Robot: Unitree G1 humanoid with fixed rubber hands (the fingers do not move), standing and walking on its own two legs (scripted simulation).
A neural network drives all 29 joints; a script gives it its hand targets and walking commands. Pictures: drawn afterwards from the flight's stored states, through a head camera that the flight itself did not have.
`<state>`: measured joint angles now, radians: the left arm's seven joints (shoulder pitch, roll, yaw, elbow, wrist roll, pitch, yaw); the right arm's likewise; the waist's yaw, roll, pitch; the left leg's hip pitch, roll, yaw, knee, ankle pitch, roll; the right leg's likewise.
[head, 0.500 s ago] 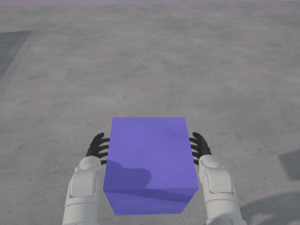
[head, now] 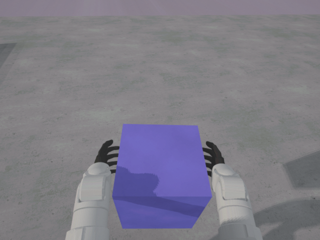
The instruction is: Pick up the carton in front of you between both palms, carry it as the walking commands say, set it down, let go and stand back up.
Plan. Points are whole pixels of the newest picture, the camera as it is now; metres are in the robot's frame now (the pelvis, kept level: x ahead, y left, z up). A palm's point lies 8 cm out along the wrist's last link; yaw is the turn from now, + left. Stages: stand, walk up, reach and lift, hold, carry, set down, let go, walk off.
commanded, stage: set down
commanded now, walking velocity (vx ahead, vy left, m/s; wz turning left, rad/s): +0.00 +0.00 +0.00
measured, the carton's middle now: (159, 178) +0.30 +0.00 -0.03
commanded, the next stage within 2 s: none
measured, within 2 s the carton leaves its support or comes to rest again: neither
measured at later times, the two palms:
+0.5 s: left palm (111, 177) +0.34 +0.15 -0.10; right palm (201, 175) +0.35 -0.15 -0.09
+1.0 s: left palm (114, 186) +0.39 +0.17 -0.25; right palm (188, 183) +0.41 -0.13 -0.25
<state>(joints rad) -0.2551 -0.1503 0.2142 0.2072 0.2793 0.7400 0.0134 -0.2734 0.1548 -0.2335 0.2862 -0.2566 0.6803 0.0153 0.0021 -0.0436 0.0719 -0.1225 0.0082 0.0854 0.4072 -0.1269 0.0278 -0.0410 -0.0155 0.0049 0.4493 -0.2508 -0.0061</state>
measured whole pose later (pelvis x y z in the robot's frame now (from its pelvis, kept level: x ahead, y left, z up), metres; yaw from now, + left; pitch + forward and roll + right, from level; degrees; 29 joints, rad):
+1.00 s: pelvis -0.03 -0.03 -0.18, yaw -2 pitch +40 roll -2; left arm -0.78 -0.03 0.48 0.61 0.25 0.23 -0.03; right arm -0.79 0.12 -0.42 0.64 -0.20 0.21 -0.09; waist 0.06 -0.06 -0.19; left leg -1.69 0.01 -0.04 1.36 -0.38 -0.02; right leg -1.60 0.07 -0.02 1.42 -0.53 -0.03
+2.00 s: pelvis -0.06 -0.02 -0.39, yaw -3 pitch +43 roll -1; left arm -1.34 0.23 0.38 0.84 0.02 0.26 0.06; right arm -1.39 -0.17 -0.21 0.90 -0.03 0.23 -0.17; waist 0.13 -0.02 0.23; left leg -2.35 0.01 -0.02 2.06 -0.46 -0.01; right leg -2.24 0.08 -0.03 2.16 -0.67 0.00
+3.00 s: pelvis -0.07 -0.02 -0.41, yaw -3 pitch +36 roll +0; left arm -1.43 0.33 0.46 1.08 0.04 0.14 -0.05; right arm -1.48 -0.17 -0.27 1.01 -0.16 0.16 -0.02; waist 0.10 0.01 0.38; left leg -2.31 0.02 0.00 2.14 -0.46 0.00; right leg -2.22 0.11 0.00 2.25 -0.66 0.01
